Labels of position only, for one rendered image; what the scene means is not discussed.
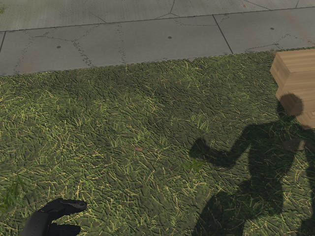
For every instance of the left robot hand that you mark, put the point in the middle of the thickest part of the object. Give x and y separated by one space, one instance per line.
39 222

